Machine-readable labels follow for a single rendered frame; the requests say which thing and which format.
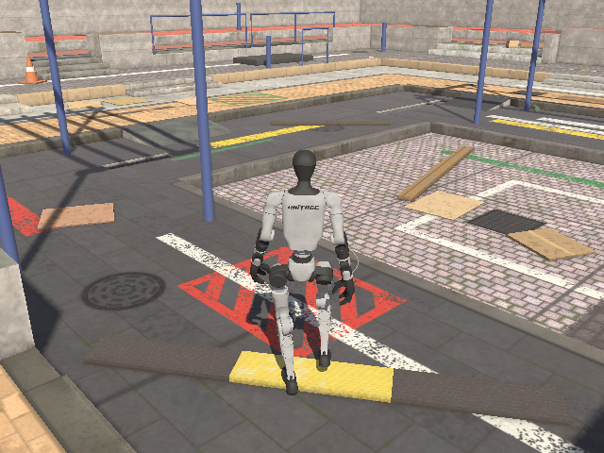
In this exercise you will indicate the robot left shin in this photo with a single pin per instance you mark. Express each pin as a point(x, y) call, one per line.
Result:
point(286, 345)

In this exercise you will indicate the robot left upper arm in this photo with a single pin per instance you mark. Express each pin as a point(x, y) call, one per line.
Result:
point(273, 200)

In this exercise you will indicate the robot right upper arm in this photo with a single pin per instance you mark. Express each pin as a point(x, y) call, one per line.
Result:
point(336, 217)

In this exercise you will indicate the left robot hand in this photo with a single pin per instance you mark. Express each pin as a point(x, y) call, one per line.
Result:
point(254, 270)

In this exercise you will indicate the left robot forearm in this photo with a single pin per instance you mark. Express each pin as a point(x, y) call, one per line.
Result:
point(259, 251)

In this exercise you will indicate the right robot hand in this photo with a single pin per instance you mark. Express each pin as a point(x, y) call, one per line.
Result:
point(348, 292)

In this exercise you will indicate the right robot foot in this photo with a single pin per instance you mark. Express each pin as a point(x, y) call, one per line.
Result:
point(324, 360)

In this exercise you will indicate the right robot forearm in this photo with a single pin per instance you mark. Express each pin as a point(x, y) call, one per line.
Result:
point(344, 259)

